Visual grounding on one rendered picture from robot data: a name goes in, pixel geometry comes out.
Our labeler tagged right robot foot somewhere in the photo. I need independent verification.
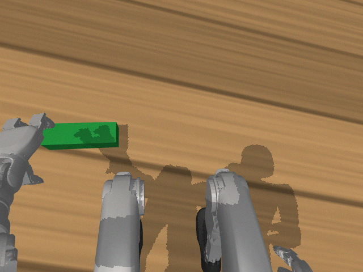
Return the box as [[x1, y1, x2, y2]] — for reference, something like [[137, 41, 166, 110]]
[[196, 208, 221, 272]]

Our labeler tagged left robot hand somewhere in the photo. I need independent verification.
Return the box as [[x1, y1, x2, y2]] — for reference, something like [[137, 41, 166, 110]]
[[0, 113, 55, 185]]

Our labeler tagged right robot hand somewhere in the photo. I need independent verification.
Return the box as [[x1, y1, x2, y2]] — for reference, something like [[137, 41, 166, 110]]
[[273, 245, 313, 272]]

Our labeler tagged left robot arm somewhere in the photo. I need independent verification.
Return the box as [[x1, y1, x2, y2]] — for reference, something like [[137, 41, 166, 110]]
[[0, 154, 27, 272]]

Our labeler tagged carton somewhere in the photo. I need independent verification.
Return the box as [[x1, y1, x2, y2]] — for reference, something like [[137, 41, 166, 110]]
[[41, 122, 119, 150]]

